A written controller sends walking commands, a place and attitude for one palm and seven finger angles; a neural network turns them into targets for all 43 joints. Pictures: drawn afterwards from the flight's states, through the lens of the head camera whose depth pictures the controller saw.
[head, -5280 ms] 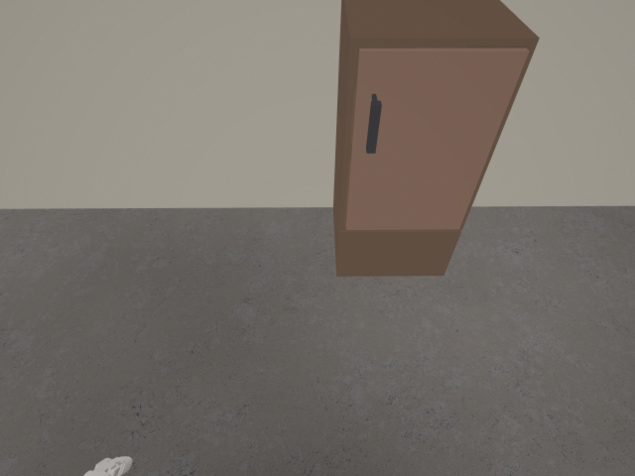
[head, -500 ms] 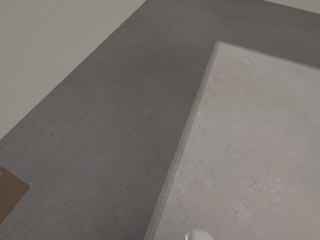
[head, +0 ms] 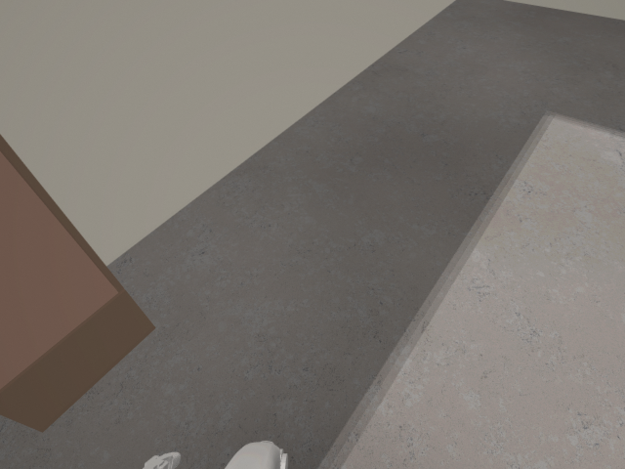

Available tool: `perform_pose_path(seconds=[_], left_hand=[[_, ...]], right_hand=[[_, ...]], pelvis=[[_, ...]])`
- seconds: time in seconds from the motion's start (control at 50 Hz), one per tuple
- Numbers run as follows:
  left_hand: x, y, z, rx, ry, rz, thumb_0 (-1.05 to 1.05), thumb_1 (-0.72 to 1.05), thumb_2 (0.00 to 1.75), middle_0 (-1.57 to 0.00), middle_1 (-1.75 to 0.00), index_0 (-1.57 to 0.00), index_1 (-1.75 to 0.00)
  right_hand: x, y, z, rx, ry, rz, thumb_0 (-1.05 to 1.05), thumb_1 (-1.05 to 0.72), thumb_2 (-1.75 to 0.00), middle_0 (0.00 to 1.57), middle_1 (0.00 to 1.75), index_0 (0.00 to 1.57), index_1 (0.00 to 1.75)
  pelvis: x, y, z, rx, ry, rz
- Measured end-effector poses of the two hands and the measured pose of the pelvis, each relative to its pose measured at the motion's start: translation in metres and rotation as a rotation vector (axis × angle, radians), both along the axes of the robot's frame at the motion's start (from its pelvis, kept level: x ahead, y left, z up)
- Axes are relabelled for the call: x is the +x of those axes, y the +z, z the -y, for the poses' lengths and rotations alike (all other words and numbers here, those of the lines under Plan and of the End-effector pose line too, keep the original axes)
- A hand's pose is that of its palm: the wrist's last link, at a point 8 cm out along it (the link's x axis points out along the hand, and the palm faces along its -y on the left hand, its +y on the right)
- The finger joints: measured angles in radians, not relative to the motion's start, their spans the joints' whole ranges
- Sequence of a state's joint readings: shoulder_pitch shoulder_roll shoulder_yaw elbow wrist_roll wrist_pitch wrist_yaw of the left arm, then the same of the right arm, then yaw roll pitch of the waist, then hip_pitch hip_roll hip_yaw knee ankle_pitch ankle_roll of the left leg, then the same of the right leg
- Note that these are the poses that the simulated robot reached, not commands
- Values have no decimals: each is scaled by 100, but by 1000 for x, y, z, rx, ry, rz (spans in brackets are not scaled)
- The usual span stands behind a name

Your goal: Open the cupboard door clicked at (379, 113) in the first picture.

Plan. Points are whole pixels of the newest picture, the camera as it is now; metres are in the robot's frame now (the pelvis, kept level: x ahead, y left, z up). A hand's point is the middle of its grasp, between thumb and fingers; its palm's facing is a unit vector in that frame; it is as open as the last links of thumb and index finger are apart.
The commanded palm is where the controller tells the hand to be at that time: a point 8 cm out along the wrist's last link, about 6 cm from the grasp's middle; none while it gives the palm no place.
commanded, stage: turn to face it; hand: left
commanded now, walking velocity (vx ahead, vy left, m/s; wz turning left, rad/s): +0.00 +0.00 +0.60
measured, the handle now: out of the picture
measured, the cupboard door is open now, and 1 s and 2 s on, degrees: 0 0 0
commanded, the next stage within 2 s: take the last steps up to it in 1.36 s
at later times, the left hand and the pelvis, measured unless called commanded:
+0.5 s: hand out of the picture -0.02 +0.29 -0.18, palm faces +0.37 -0.90 -0.25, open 7.4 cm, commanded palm none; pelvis -0.01 +0.06 +0.00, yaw +19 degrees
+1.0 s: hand out of the picture -0.02 +0.23 -0.14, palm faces +0.58 -0.76 -0.30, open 7.4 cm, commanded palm none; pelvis +0.01 +0.00 +0.00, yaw +37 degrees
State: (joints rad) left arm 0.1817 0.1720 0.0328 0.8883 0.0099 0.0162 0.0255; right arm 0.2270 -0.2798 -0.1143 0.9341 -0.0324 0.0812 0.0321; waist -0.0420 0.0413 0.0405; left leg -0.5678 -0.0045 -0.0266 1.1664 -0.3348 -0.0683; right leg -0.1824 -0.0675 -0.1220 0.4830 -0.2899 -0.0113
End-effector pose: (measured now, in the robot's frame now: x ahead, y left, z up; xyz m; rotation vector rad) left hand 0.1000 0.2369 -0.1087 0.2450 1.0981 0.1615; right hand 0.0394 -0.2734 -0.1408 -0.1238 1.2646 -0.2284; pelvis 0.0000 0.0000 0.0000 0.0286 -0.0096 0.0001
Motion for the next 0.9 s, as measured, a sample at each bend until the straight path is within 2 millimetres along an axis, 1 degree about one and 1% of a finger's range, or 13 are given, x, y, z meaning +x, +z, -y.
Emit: perform_pose_path(seconds=[0.08, 0.16, 0.24, 0.3, 0.36, 0.42, 0.48, 0.56, 0.66, 0.76, 0.82, 0.86, 0.9], left_hand=[[-35, -6, -5, -10, 78, -38, 1, 90, 89, -20, -30, -20, -29], [-75, -17, -17, -25, 161, -106, 1, 90, 89, -20, -30, -20, -29], [-118, -33, -37, -44, 251, -183, 1, 90, 89, -20, -30, -20, -30], [-147, -50, -58, -61, 321, -230, 1, 90, 89, -20, -30, -20, -30], [-163, -53, -75, -60, 368, -271, 1, 90, 89, -20, -30, -20, -29], [-161, -45, -86, -61, 398, -248, 1, 91, 89, -20, -30, -20, -29], [-148, -37, -94, -61, 415, -174, 1, 91, 89, -20, -30, -20, -29], [-127, -27, -100, -52, 432, -76, 1, 91, 89, -20, -30, -20, -29], [-102, -17, -95, -35, 445, 8, 1, 91, 89, -20, -30, -20, -29], [-86, -7, -78, -5, 458, 70, 1, 91, 89, -20, -30, -20, -29], [-88, -3, -64, 29, 476, 99, 1, 90, 89, -20, -30, -20, -29], [-99, 2, -53, 40, 497, 91, 1, 90, 89, -20, -30, -20, -29], [-114, 6, -43, 43, 535, 73, 1, 90, 89, -20, -30, -20, -29]], right_hand=[[15, 1, -2, -6, 76, -30, 1, -91, -89, 20, 30, 20, 30], [39, 2, -17, -17, 165, -46, 1, -91, -89, 20, 30, 20, 30], [76, 5, -45, -36, 271, -12, 1, -91, -89, 20, 30, 20, 30], [104, 5, -72, -59, 350, 48, 1, -91, -89, 20, 30, 20, 30], [121, 15, -95, -64, 401, 96, 1, -91, -89, 20, 30, 20, 30], [125, 25, -110, -73, 431, 110, 1, -90, -89, 20, 30, 20, 30], [125, 30, -119, -72, 460, 99, 1, -90, -89, 20, 30, 21, 30], [122, 30, -123, -59, 484, 83, 1, -90, -89, 21, 30, 21, 30], [118, 23, -117, -38, 496, 56, 1, -90, -89, 21, 30, 21, 30], [117, 5, -97, -14, 509, 11, 1, -90, -89, 21, 30, 21, 30], [122, -10, -83, 4, 522, -10, 1, -90, -89, 21, 30, 21, 30], [127, -13, -78, 6, 541, -25, 1, -90, -89, 21, 30, 21, 30], [132, -12, -75, 9, 568, -38, 1, -90, -89, 20, 30, 20, 30]], pelvis=[[-3, 0, 0, 0, 64, 3], [-5, -3, -7, -6, 122, -5], [-7, -9, -23, -19, 176, -18], [-7, -20, -39, -31, 220, -27], [-9, -17, -48, -38, 242, -22], [-10, -8, -54, -64, 279, -18], [-10, -2, -57, -75, 318, -14], [-8, 2, -57, -71, 362, -10], [-4, 0, -48, -58, 416, -8], [1, -5, -30, -44, 474, -13], [4, -12, -17, -29, 508, -13], [5, -10, -11, -21, 546, -3], [6, -6, -8, -8, 577, 4]])
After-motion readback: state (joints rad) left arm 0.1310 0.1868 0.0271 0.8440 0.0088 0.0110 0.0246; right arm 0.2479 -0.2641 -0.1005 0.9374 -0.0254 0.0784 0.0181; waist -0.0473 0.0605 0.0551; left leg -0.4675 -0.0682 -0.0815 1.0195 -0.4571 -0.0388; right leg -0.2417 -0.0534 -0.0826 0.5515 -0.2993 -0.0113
